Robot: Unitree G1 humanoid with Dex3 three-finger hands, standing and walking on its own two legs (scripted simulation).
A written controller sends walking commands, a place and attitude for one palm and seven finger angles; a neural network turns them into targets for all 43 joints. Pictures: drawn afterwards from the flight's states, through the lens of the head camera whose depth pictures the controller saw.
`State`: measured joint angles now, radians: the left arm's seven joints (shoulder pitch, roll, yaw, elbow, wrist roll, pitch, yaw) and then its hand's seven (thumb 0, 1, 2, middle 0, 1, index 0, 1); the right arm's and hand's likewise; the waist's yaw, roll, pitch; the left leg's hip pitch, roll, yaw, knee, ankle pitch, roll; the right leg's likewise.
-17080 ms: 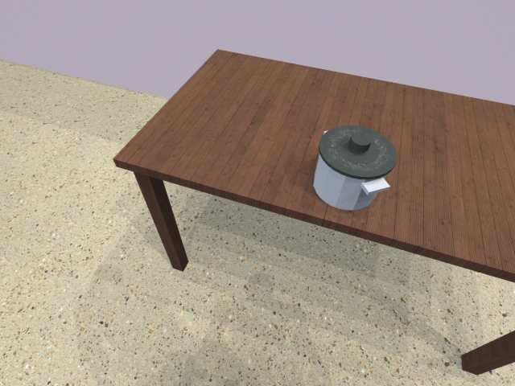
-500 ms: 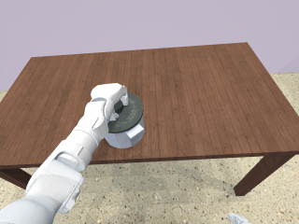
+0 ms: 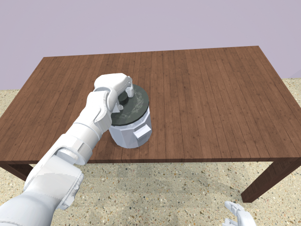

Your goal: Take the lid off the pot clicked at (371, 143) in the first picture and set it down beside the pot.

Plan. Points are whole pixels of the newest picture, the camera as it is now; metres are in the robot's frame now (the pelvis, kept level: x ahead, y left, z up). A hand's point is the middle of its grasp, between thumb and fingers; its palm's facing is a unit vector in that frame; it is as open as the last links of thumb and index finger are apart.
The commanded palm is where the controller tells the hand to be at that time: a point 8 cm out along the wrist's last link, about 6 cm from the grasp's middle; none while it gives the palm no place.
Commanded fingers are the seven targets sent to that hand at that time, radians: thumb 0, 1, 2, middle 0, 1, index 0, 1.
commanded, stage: lift the lid straight up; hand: left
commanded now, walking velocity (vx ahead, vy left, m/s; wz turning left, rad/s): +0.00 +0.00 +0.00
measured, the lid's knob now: (121, 98) +0.47 +0.10 +0.08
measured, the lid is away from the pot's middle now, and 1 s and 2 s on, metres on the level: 0.01 0.01 0.08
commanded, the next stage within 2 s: move the lid sideways beside the pot in 1.30 s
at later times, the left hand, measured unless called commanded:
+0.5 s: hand (117, 87) +0.45 +0.09 +0.14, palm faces -0.22 -0.03 -0.97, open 7.5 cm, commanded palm +0.43 +0.10 +0.22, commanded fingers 0.00 0.69 0.95 -0.94 -1.04 -0.87 -1.00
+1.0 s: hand (114, 74) +0.45 +0.09 +0.18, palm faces -0.20 -0.05 -0.98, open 7.5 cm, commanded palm +0.43 +0.10 +0.26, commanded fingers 0.00 0.69 0.95 -0.94 -1.04 -0.87 -1.00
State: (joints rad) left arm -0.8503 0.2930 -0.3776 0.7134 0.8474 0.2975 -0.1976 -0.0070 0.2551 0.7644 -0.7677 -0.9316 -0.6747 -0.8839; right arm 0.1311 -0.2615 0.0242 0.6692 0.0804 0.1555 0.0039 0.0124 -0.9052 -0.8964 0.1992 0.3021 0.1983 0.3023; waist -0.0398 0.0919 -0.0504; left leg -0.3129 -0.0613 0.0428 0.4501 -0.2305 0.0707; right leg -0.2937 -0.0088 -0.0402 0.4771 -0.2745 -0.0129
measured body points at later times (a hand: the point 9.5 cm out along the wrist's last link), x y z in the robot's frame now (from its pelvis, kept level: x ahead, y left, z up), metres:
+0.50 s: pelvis +0.00 +0.00 +0.00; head +0.02 -0.04 +0.45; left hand +0.45 +0.09 +0.20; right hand +0.14 -0.24 -0.13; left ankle +0.00 +0.08 -0.74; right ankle -0.02 -0.11 -0.74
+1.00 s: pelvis +0.00 +0.00 +0.00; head +0.01 -0.04 +0.45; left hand +0.46 +0.09 +0.24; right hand +0.16 -0.23 -0.12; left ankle +0.00 +0.08 -0.74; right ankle -0.02 -0.11 -0.74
